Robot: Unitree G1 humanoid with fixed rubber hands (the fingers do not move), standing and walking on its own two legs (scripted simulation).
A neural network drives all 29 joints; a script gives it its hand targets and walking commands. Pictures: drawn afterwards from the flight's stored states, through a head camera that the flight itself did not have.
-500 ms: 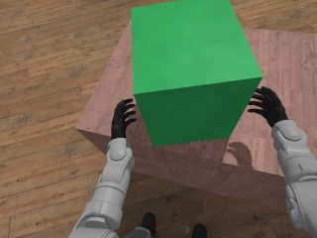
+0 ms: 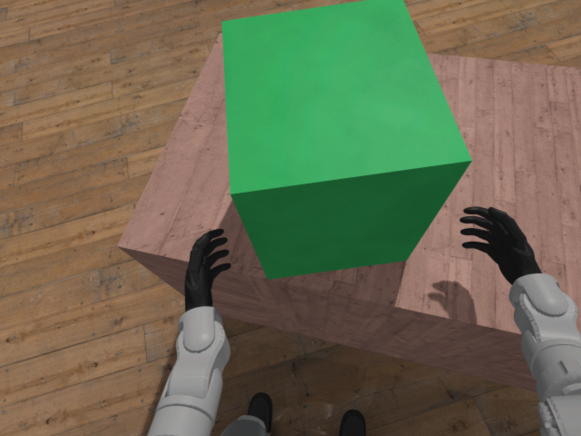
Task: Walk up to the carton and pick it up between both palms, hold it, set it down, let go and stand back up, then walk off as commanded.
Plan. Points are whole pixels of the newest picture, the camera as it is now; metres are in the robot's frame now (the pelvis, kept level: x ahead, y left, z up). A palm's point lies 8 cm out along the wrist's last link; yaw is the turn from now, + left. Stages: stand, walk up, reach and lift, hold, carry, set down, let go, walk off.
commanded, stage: set down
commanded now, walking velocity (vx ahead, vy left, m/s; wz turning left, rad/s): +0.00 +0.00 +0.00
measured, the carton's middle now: (325, 155) +0.52 +0.05 -0.02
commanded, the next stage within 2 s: none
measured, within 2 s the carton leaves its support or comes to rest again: neither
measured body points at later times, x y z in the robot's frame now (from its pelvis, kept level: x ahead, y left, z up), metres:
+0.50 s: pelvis +0.00 +0.00 +0.01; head +0.07 -0.01 +0.45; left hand +0.24 +0.18 -0.01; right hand +0.31 -0.26 -0.03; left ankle +0.02 +0.17 -0.73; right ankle +0.02 -0.10 -0.73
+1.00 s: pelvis +0.02 +0.00 +0.01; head +0.07 +0.00 +0.46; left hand +0.20 +0.17 -0.03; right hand +0.26 -0.28 -0.05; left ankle +0.02 +0.17 -0.73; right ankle +0.02 -0.10 -0.73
